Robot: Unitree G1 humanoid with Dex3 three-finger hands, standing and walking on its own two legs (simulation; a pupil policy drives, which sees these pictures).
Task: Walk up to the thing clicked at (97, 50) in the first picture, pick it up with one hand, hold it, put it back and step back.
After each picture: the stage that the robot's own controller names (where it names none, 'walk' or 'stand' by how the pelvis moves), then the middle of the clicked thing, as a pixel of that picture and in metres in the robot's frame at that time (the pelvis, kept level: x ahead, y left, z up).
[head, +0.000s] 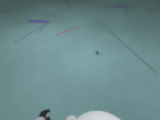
stand; (97, 52) +1.43 -0.16 -0.72
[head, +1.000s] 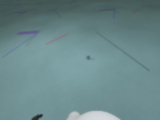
walk; (88, 56) +1.32 +0.15 -0.69
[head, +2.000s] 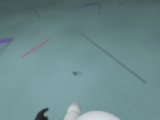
walk; (74, 72) +0.80 +0.32 -0.72
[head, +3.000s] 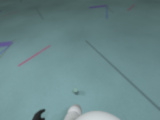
walk; (76, 91) +0.47 +0.23 -0.71
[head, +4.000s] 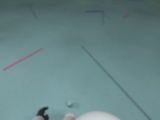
stand; (69, 103) +0.32 +0.20 -0.71
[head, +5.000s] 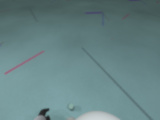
stand; (71, 107) +0.30 +0.19 -0.73
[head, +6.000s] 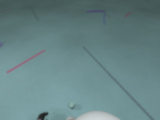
stand; (71, 105) +0.30 +0.20 -0.73
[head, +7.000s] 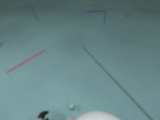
stand; (71, 106) +0.29 +0.20 -0.73
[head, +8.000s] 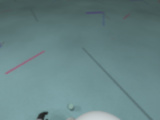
stand; (71, 107) +0.29 +0.19 -0.73
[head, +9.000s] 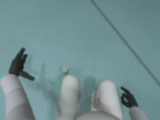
go down; (64, 70) +0.37 +0.22 -0.39
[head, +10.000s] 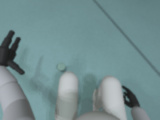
go down; (62, 67) +0.38 +0.23 -0.31
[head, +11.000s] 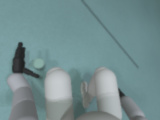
close in; (39, 64) +0.37 +0.26 -0.23
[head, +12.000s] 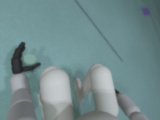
close; (28, 62) +0.37 +0.26 -0.22
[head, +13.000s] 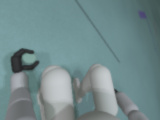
lift; (28, 60) +0.37 +0.26 -0.22
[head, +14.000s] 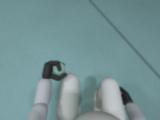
lift; (59, 72) +0.31 +0.22 -0.06
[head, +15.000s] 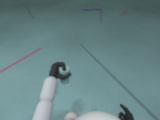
hold; (64, 74) +0.33 +0.17 +0.04
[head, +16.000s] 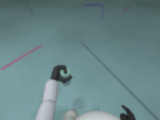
hold; (66, 77) +0.32 +0.17 +0.01
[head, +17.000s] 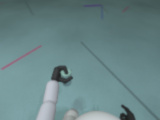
hold; (66, 77) +0.31 +0.17 +0.01
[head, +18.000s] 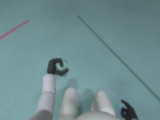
crouch; (62, 69) +0.37 +0.19 -0.05
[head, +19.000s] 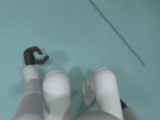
lower; (41, 57) +0.41 +0.24 -0.19
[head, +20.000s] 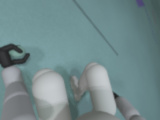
lower; (18, 56) +0.41 +0.28 -0.22
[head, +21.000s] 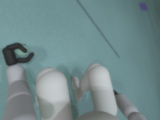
lower; (23, 54) +0.41 +0.27 -0.22
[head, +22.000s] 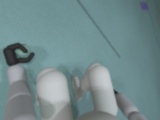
lower; (23, 54) +0.41 +0.27 -0.23
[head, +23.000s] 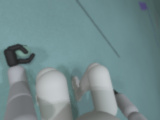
lower; (24, 55) +0.40 +0.27 -0.22
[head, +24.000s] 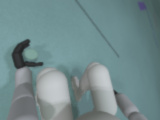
open; (29, 58) +0.40 +0.23 -0.22
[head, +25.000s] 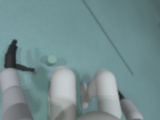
stand; (50, 60) +0.39 +0.21 -0.24
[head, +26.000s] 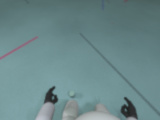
stand; (72, 94) +0.34 +0.16 -0.61
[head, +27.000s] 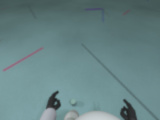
stand; (73, 102) +0.34 +0.16 -0.67
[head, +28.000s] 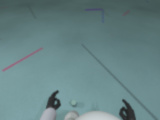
stand; (73, 103) +0.33 +0.15 -0.67
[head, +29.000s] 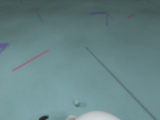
stand; (76, 103) +0.35 +0.15 -0.72
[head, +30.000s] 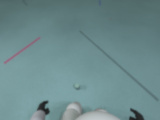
walk; (77, 86) +0.42 +0.15 -0.69
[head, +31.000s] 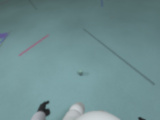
walk; (80, 72) +0.70 +0.19 -0.71
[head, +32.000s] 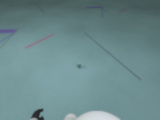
stand; (79, 65) +1.00 +0.17 -0.71
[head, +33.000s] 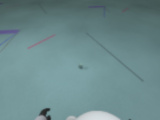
stand; (80, 66) +0.98 +0.16 -0.72
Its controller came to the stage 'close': yes
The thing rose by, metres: 0.71
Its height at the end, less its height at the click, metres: +0.00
